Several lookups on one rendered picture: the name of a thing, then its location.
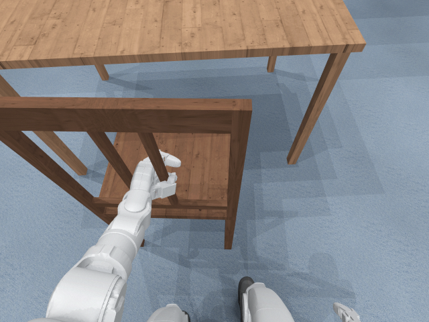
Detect robot right shin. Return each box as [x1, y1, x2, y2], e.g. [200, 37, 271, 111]
[247, 282, 266, 290]

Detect chair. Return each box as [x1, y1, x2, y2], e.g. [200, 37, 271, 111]
[0, 97, 252, 250]

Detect table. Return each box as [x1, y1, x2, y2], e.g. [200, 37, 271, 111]
[0, 0, 366, 176]

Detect robot left forearm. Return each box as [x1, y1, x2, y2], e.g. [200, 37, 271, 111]
[46, 189, 152, 318]

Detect left robot upper arm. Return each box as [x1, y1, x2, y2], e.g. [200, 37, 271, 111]
[27, 267, 127, 322]

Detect robot left hand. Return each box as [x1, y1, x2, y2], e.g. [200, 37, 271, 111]
[130, 150, 181, 200]

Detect robot right hand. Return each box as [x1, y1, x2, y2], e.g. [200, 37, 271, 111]
[333, 303, 361, 322]

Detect robot left shin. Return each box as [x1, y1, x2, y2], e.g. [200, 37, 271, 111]
[166, 304, 182, 311]

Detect robot shin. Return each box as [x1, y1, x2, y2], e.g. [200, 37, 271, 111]
[166, 304, 182, 311]
[247, 282, 266, 290]

